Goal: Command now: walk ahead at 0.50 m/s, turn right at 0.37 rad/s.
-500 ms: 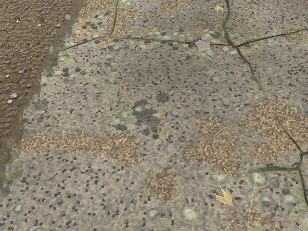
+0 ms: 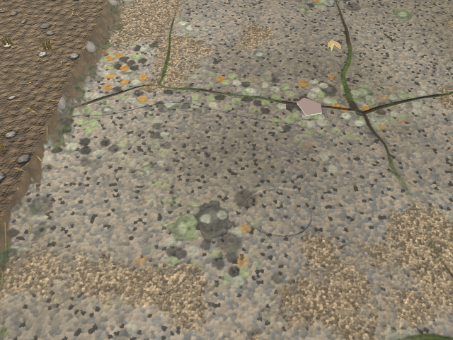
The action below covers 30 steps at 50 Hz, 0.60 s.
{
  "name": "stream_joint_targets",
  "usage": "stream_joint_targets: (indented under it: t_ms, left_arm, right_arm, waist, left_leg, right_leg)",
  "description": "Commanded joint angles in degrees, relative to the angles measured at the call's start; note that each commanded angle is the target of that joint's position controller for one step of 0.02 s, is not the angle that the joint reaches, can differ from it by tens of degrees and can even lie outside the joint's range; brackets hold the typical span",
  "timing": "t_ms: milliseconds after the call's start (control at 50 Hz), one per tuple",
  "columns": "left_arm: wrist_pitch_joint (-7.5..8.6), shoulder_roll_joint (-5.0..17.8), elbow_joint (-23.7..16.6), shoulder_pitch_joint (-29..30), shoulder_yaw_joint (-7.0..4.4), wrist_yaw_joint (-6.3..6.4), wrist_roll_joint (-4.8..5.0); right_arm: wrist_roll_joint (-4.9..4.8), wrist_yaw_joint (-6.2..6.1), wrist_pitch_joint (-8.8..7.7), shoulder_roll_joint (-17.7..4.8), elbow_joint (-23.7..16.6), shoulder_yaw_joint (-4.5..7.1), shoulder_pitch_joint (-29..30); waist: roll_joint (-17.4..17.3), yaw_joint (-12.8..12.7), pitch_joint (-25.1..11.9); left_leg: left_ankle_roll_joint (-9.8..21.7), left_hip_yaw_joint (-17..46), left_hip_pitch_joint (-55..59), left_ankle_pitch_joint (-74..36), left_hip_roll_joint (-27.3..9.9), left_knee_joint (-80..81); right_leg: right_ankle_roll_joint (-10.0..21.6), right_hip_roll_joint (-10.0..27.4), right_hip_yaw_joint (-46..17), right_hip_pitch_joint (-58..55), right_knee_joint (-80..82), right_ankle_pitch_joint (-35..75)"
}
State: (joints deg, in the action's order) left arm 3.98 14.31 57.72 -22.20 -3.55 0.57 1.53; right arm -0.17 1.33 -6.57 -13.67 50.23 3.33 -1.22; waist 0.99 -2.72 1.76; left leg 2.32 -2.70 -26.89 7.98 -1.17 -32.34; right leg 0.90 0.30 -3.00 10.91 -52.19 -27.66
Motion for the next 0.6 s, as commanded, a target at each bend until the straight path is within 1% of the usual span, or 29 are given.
stream_joint_targets:
  t_ms: [20, 40, 60, 80, 100, 140, 160, 200, 240, 260, 320, 360, 380, 400, 420, 440, 460, 480, 500, 520, 540, 560, 580, 600]
  left_arm:
    - [2.00, 7.04, -5.92, 3.12, -1.30, 0.32, 1.49]
    - [1.55, 6.47, -6.28, 4.78, -1.65, 0.66, 0.88]
    - [0.71, 5.55, -6.11, 3.91, -2.08, 0.79, 0.54]
    - [-0.14, 4.06, -6.11, 2.93, -2.03, 0.66, 0.54]
    - [-0.85, 2.79, -6.37, 2.78, -1.95, 0.56, 0.59]
    - [-1.74, 2.53, -7.78, 4.62, -2.15, 0.53, 0.32]
    - [-1.93, 2.71, -8.47, 5.91, -2.27, 0.46, 0.10]
    - [-1.82, 2.63, -9.61, 8.44, -2.28, -0.04, -0.18]
    - [-1.55, 2.16, -10.78, 11.78, -1.95, -0.82, -0.26]
    - [-1.48, 1.86, -11.57, 14.07, -1.69, -1.23, -0.36]
    - [-1.45, 1.22, -14.35, 20.32, -0.97, -2.38, -0.45]
    - [-1.54, 1.43, -16.19, 22.87, -0.80, -3.14, -0.32]
    - [-1.61, 1.79, -17.03, 23.42, -0.86, -3.51, -0.24]
    - [-1.69, 2.52, -17.66, 23.08, -1.14, -3.81, -0.20]
    - [-1.82, 3.60, -17.96, 21.69, -1.64, -3.97, -0.19]
    - [-1.95, 5.15, -17.62, 18.10, -2.47, -4.01, -0.08]
    - [-1.96, 7.55, -16.02, 10.72, -3.86, -3.86, 0.16]
    - [-2.19, 11.72, -13.44, 1.04, -6.06, -2.89, 0.20]
    - [-2.37, 18.68, -12.49, -1.69, -7.51, -1.82, 0.39]
    - [-1.35, 17.93, -14.58, -2.43, -6.47, -2.21, -0.40]
    - [-0.63, 13.33, -14.18, -2.00, -5.09, -2.57, -1.02]
    - [-0.06, 11.24, -14.33, 1.07, -4.48, -2.48, -0.79]
    - [0.12, 9.14, -15.43, 5.89, -3.82, -2.38, -0.56]
    - [0.20, 7.39, -16.50, 9.16, -3.18, -2.15, -0.88]
  right_arm:
    - [-0.01, -0.69, 0.13, -7.88, 1.28, 2.00, -14.01]
    - [0.24, -0.55, -0.03, -5.90, 1.15, 1.46, -10.36]
    - [0.77, -0.53, -0.30, -4.61, 1.27, 1.06, -8.41]
    - [1.04, -0.52, -0.36, -4.38, 1.62, 1.12, -7.71]
    - [1.03, -0.67, -0.49, -4.72, 1.96, 1.32, -7.81]
    - [1.14, -1.24, -0.73, -6.35, 2.62, 1.86, -8.75]
    - [1.22, -1.58, -0.72, -6.87, 2.84, 2.04, -9.26]
    - [1.29, -2.16, -0.50, -7.68, 3.16, 2.28, -10.35]
    - [1.16, -2.55, -0.20, -8.38, 3.05, 2.38, -10.81]
    - [0.96, -2.74, -0.03, -8.78, 3.04, 2.48, -11.51]
    - [0.32, -3.02, 0.81, -9.96, 3.64, 2.87, -15.01]
    - [-0.18, -2.94, 1.67, -10.55, 3.97, 3.16, -16.69]
    - [-0.45, -2.90, 2.12, -10.99, 3.95, 3.34, -16.88]
    - [-0.66, -2.91, 2.49, -11.68, 3.63, 3.55, -16.26]
    - [-0.89, -3.00, 2.85, -12.63, 3.21, 3.82, -15.54]
    - [-1.12, -3.11, 3.29, -13.50, 2.83, 4.06, -14.81]
    - [-1.36, -3.14, 3.74, -13.91, 2.39, 4.08, -13.61]
    - [-1.08, -3.19, 3.67, -13.25, 1.80, 3.71, -13.51]
    - [1.51, -2.64, 2.60, -5.53, -1.00, 1.51, -17.09]
    - [0.01, -1.76, -0.24, -5.02, -3.01, 0.59, -15.78]
    - [-2.56, -1.14, -1.95, -8.88, -4.73, 1.65, -7.84]
    - [-2.71, -1.11, -2.72, -8.55, -5.13, 1.46, -6.43]
    - [-1.29, -1.59, -2.72, -8.59, -3.94, 1.72, -7.16]
    - [-0.44, -1.82, -2.02, -9.45, -3.44, 2.35, -8.35]
  waist:
    - [-8.40, 7.55, -10.33]
    - [-6.44, 5.91, -6.17]
    - [-7.67, 3.91, -4.32]
    - [-8.25, 2.84, -3.34]
    - [-7.61, 2.32, -2.53]
    - [-5.76, 1.87, -1.07]
    - [-4.89, 1.94, -0.48]
    - [-4.18, 2.40, 0.22]
    - [-3.79, 3.20, 1.01]
    - [-3.42, 4.01, 1.64]
    - [-2.35, 6.41, 3.75]
    - [-2.67, 6.99, 4.50]
    - [-3.16, 6.70, 4.41]
    - [-3.97, 5.76, 3.60]
    - [-5.20, 4.38, 1.80]
    - [-6.32, 1.95, -0.86]
    - [-6.07, -2.45, -4.72]
    - [-3.47, -6.95, -9.85]
    - [11.35, -2.76, -13.76]
    - [10.62, -2.10, -22.99]
    - [4.53, -4.70, -17.44]
    - [2.89, -2.85, -11.59]
    - [-0.75, 0.04, -8.11]
    - [-0.23, 2.26, -6.37]
  left_leg:
    - [9.33, 27.38, 34.33, 10.95, -19.79, 16.49]
    - [8.17, 21.58, 26.42, 7.63, -17.64, 18.93]
    - [7.10, 16.57, 21.41, 4.94, -15.75, 20.90]
    - [6.86, 13.45, 18.32, 3.21, -14.96, 22.49]
    - [7.21, 10.69, 16.84, 0.77, -14.73, 23.67]
    - [7.92, 6.51, 16.36, -3.78, -14.83, 25.06]
    - [8.06, 4.65, 16.96, -5.47, -14.81, 25.37]
    - [7.75, 1.10, 18.55, -7.88, -14.36, 25.74]
    - [6.94, -2.61, 19.37, -9.23, -13.45, 25.97]
    - [6.72, -4.00, 19.97, -9.38, -13.42, 26.18]
    - [6.49, -6.56, 25.16, -10.75, -14.83, 25.21]
    - [6.03, -7.78, 29.64, -13.82, -16.01, 22.98]
    - [5.61, -8.47, 31.39, -17.43, -16.52, 21.25]
    - [5.02, -9.45, 32.41, -25.10, -16.70, 18.60]
    - [4.42, -10.29, 33.17, -35.38, -16.72, 14.70]
    - [3.79, -11.01, 33.29, -44.86, -16.48, 8.43]
    - [2.58, -12.19, 31.21, -49.05, -15.04, -1.85]
    - [0.00, -12.71, 21.52, -40.14, -12.76, -16.58]
    - [-3.49, -11.38, -2.99, 6.55, -4.58, -37.91]
    - [-3.94, 3.21, -15.09, 27.47, 3.16, -48.75]
    - [-2.26, 7.26, -21.43, 22.67, 0.17, -49.76]
    - [-0.98, 6.94, -21.84, 17.32, -2.37, -45.59]
    - [-1.11, 7.11, -17.63, 13.63, -4.78, -40.63]
    - [-1.57, 7.31, -12.82, 11.36, -6.31, -36.47]
  right_leg:
    - [1.85, 4.53, -2.85, 32.89, -23.15, 2.60]
    - [1.90, 6.35, -2.49, 30.49, -19.99, 6.64]
    - [2.08, 8.02, -3.05, 27.09, -17.40, 9.43]
    - [2.16, 8.57, -2.96, 24.61, -16.23, 10.85]
    - [2.11, 8.91, -2.69, 24.25, -15.39, 11.77]
    - [1.69, 9.12, -2.91, 26.74, -13.00, 15.69]
    - [1.33, 9.05, -3.29, 28.41, -10.84, 18.14]
    - [0.81, 8.60, -3.14, 30.17, -5.10, 23.80]
    - [0.73, 8.08, -1.09, 29.27, 1.69, 28.69]
    - [0.78, 7.79, 0.38, 28.89, 4.53, 30.13]
    - [1.46, 7.10, 3.30, 30.35, 10.63, 30.01]
    - [2.36, 6.41, 4.84, 31.33, 13.17, 26.69]
    - [3.03, 5.74, 5.80, 30.75, 14.07, 24.24]
    - [3.96, 4.42, 7.21, 28.40, 14.77, 21.55]
    - [5.02, 2.46, 8.99, 24.65, 14.79, 18.61]
    - [6.29, 0.10, 10.61, 19.12, 14.71, 15.80]
    - [8.09, -2.66, 11.70, 9.16, 17.65, 17.02]
    - [10.57, -3.07, 7.97, -7.50, 20.88, 20.07]
    - [18.24, 11.74, -18.50, -26.86, 22.45, 18.77]
    - [25.75, 19.97, -45.23, -35.40, 33.59, 9.83]
    - [21.66, 18.46, -38.93, -33.09, 36.34, 12.99]
    - [19.39, 16.23, -30.30, -25.62, 35.74, 17.46]
    - [17.40, 13.56, -23.55, -16.61, 35.80, 22.48]
    - [16.34, 11.72, -19.17, -9.61, 36.76, 27.08]
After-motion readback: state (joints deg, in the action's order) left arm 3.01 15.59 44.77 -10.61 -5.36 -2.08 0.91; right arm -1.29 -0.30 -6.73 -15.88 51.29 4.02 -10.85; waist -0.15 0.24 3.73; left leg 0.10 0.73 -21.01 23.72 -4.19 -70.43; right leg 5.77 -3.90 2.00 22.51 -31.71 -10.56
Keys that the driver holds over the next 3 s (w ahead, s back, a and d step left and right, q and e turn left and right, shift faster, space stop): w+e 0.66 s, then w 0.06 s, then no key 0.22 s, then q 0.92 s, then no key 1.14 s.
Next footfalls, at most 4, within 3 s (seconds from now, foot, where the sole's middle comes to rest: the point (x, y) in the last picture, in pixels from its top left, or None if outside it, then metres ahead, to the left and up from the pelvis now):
0.48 right None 0.39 -0.17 -0.76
0.94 left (273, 257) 0.72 -0.10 -0.76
1.36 right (338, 301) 0.58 -0.29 -0.76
1.78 left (250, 284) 0.62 -0.03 -0.76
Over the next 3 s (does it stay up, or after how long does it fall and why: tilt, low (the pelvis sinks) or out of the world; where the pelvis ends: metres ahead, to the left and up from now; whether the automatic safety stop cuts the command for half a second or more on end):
stays up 0.60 -0.16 0.01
